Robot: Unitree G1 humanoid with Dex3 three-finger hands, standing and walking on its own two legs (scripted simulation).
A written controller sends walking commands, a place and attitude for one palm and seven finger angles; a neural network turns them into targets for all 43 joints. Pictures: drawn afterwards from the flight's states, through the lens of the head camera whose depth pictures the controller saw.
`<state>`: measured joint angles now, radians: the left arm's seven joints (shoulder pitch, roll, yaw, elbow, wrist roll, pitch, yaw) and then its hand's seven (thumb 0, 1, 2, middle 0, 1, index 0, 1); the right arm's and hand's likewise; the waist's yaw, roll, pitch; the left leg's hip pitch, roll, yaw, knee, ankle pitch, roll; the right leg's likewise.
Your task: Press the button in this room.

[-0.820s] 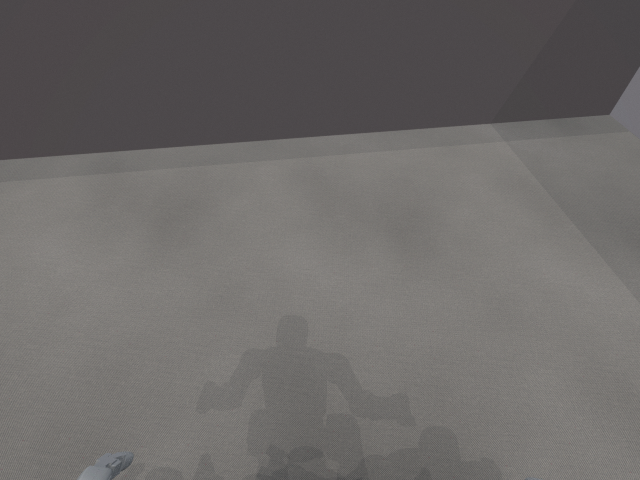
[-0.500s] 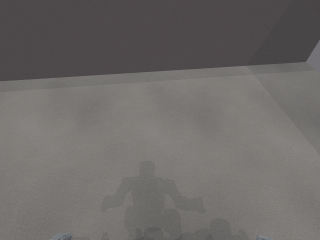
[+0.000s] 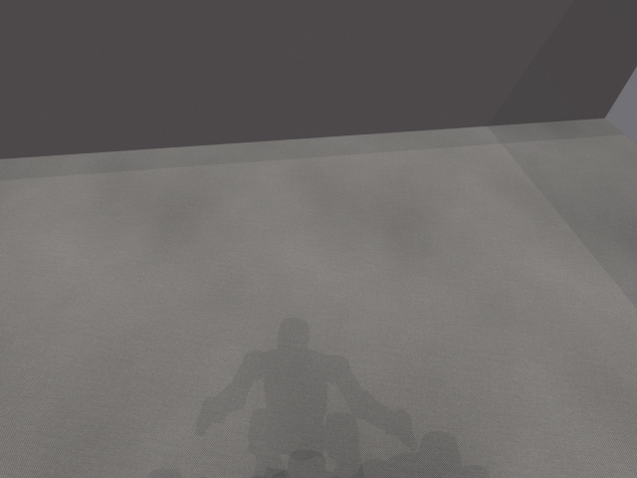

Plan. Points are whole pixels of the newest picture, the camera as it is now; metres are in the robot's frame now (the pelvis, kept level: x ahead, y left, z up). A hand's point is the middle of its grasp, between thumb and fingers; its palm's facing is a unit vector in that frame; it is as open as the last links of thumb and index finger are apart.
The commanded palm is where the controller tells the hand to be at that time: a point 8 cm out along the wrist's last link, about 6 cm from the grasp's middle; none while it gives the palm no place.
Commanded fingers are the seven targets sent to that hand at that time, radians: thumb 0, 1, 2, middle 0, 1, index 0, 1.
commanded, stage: stand and wait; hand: left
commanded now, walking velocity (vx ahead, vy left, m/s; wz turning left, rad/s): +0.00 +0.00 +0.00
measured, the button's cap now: out of the picture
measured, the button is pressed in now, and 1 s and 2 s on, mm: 0 0 0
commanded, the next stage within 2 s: turn or walk to find it in 0.08 s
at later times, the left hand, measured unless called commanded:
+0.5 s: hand out of the picture +0.04 +0.23 -0.19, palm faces +0.08 -0.97 -0.24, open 7.3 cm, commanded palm none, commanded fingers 0.00 0.90 0.90 -0.20 -0.30 -0.20 -0.30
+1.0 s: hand out of the picture -0.06 +0.17 -0.16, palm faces +0.36 -0.89 -0.29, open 7.3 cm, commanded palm none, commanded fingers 0.00 0.90 0.90 -0.20 -0.30 -0.20 -0.30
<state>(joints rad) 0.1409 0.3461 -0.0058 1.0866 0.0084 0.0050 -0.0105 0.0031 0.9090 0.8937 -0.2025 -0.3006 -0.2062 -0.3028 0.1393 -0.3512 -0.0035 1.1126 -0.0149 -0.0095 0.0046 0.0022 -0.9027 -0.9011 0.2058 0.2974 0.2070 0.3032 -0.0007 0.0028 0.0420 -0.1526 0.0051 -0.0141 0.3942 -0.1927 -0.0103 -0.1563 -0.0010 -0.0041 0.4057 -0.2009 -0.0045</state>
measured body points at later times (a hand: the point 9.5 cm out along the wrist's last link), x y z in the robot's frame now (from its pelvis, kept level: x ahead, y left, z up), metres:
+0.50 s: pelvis -0.01 +0.01 -0.02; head +0.01 +0.03 +0.43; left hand +0.03 +0.28 -0.17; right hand +0.06 -0.24 -0.16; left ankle +0.02 +0.13 -0.74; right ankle +0.01 -0.11 -0.74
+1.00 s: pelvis -0.04 -0.04 +0.00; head -0.02 -0.06 +0.44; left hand -0.08 +0.21 -0.13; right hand +0.09 -0.28 -0.16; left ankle -0.11 +0.10 -0.65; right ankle -0.04 -0.13 -0.74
